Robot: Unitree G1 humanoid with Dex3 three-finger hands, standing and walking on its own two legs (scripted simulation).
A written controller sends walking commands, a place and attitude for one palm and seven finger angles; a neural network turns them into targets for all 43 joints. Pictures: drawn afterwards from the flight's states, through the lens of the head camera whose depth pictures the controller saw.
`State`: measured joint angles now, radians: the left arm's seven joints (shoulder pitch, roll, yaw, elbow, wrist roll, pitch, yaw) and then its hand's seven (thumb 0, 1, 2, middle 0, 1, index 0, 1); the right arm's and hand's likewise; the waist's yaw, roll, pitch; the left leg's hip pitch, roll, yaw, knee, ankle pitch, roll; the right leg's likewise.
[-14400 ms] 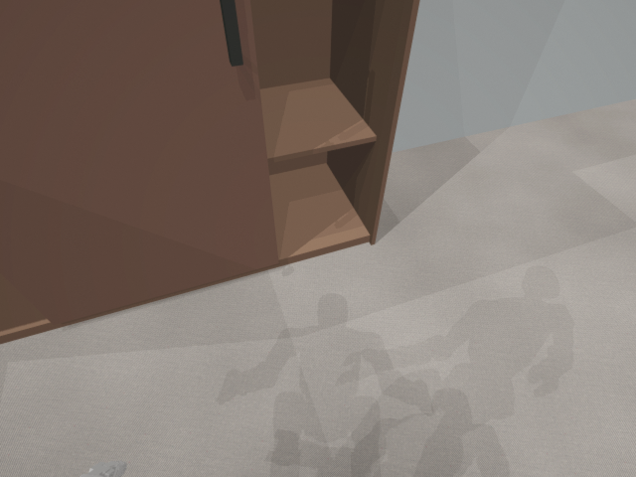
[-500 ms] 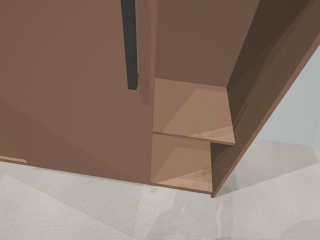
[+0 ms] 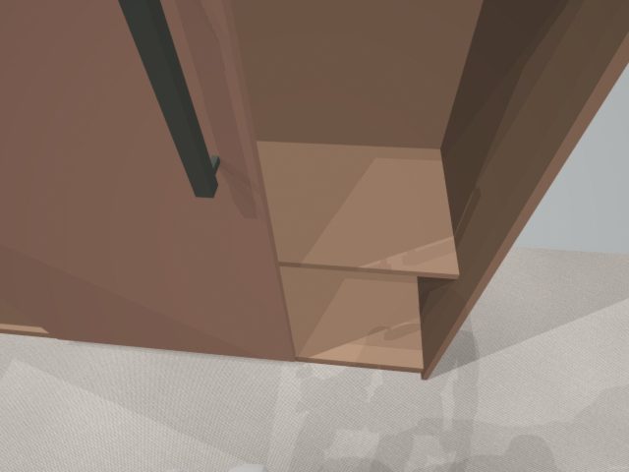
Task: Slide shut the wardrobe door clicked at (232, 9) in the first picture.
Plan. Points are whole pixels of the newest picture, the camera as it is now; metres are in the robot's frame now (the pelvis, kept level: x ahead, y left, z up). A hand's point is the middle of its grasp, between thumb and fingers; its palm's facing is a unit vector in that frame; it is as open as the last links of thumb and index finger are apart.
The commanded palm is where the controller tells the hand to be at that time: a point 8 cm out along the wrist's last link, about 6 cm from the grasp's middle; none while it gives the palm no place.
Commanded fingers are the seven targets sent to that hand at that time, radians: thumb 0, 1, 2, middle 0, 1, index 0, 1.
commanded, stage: come to a stop and stand still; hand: left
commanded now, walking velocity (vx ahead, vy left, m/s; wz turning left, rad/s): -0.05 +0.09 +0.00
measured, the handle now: (178, 79) +0.48 +0.17 +0.25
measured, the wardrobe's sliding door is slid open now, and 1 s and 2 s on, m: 0.40 0.40 0.40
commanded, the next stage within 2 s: look again from close up in 1.38 s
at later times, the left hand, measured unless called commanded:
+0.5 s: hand out of the picture -0.04 +0.26 -0.17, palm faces +0.04 -0.97 -0.25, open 7.4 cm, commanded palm none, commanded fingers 0.00 0.90 0.90 -0.20 -0.30 -0.20 -0.30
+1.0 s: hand out of the picture +0.01 +0.24 -0.17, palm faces +0.00 -0.98 -0.19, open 7.3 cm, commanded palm none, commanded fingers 0.00 0.90 0.90 -0.20 -0.30 -0.20 -0.30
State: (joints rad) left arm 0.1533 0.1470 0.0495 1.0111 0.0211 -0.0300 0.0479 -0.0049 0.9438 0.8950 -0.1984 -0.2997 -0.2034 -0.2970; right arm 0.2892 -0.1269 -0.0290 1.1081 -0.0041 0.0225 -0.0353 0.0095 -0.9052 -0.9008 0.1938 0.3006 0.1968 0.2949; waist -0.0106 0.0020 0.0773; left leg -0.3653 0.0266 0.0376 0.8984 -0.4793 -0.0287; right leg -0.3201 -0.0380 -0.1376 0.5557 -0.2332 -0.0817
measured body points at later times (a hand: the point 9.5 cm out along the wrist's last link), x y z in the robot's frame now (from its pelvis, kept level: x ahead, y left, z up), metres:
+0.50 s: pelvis -0.02 +0.07 -0.01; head -0.02 +0.06 +0.44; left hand -0.04 +0.31 -0.15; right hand +0.03 -0.17 -0.16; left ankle +0.01 +0.14 -0.73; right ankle +0.04 -0.07 -0.73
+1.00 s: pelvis +0.01 +0.07 +0.00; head +0.01 +0.07 +0.45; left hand +0.01 +0.29 -0.15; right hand +0.00 -0.14 -0.16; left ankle +0.01 +0.14 -0.73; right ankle +0.05 -0.06 -0.73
